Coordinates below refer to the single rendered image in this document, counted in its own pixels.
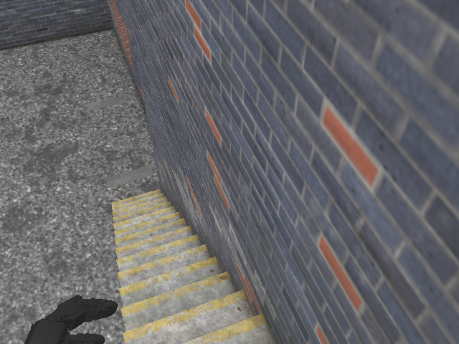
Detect stairs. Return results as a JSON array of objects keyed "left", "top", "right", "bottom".
[{"left": 111, "top": 189, "right": 275, "bottom": 344}]

